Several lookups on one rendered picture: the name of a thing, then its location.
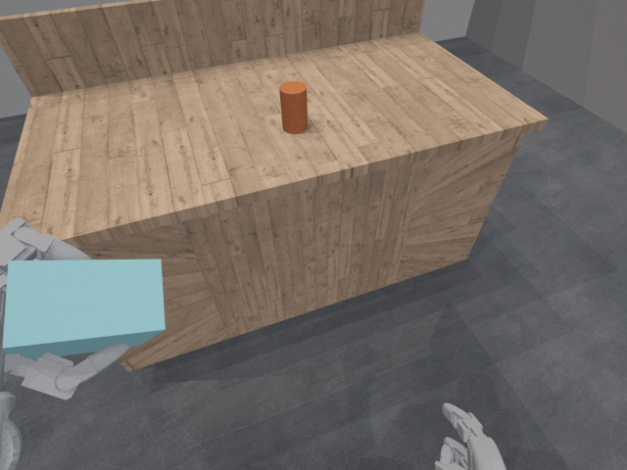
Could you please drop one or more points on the left robot hand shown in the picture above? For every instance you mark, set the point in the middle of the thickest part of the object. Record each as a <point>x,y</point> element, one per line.
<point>50,374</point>

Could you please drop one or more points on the table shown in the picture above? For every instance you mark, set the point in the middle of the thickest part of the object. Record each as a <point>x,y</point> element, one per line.
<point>154,131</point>

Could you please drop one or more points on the right robot hand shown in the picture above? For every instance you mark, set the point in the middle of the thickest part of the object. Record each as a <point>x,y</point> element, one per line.
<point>481,453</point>

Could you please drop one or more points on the sponge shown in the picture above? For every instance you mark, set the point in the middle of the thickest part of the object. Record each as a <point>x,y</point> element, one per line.
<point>66,307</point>

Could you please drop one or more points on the left robot forearm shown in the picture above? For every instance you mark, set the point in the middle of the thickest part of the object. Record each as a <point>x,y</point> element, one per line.
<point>11,442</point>

